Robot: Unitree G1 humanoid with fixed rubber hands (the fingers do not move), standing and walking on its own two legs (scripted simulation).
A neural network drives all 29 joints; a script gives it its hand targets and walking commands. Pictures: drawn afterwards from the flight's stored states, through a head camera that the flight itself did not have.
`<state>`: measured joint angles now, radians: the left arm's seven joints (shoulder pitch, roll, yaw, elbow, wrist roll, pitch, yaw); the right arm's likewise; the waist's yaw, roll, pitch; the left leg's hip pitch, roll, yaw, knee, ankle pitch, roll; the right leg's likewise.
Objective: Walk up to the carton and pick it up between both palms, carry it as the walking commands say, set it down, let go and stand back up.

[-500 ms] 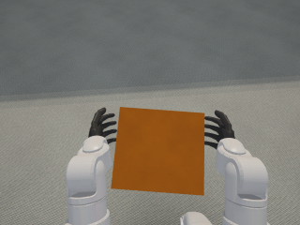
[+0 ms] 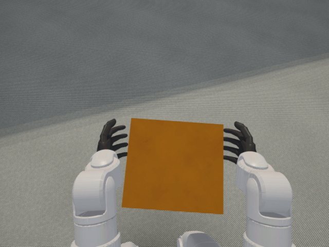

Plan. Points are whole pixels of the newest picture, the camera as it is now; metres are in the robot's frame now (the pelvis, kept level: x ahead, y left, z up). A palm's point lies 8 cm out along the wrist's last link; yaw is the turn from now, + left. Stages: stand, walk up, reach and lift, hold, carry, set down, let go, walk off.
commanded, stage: carry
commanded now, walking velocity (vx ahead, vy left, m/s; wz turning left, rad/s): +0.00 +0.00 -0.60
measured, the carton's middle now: (172, 164) +0.30 +0.00 -0.01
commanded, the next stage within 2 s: none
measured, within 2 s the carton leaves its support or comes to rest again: neither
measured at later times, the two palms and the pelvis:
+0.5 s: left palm (173, 109) +0.41 +0.00 +0.08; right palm (293, 137) +0.33 -0.28 +0.08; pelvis +0.10 -0.06 +0.00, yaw -15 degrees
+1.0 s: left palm (247, 95) +0.44 -0.19 +0.10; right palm out of the picture +0.28 -0.43 +0.08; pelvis +0.13 -0.16 +0.01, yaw -31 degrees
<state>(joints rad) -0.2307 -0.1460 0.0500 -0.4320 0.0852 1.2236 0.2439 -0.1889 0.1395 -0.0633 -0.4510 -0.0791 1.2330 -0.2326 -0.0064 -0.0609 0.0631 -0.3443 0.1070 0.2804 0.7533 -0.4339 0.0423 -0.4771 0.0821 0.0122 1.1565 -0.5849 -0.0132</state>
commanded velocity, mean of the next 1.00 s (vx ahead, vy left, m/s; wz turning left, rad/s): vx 0.00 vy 0.00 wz -0.60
